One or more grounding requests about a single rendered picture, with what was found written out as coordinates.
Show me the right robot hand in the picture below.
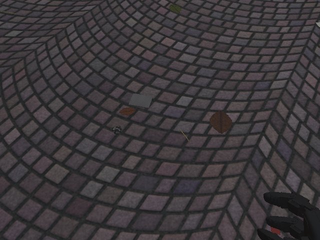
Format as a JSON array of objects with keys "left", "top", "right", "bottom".
[{"left": 257, "top": 191, "right": 320, "bottom": 240}]

